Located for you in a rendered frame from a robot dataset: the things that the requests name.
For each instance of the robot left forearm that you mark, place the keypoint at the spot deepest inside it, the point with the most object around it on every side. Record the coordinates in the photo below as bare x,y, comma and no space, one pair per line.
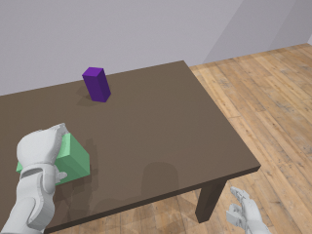
34,207

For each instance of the robot right forearm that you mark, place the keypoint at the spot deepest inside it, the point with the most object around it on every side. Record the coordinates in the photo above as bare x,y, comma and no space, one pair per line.
256,227

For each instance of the robot right hand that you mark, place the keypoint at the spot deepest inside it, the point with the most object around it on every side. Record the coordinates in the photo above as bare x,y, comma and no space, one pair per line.
238,216

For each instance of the robot left hand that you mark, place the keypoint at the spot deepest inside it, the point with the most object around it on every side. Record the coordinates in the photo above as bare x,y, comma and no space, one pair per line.
42,147

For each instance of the table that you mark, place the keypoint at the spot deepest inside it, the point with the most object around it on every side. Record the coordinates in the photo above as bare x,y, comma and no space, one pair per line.
158,135

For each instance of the sponge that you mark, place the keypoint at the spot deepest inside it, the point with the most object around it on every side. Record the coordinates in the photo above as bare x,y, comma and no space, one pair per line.
72,159

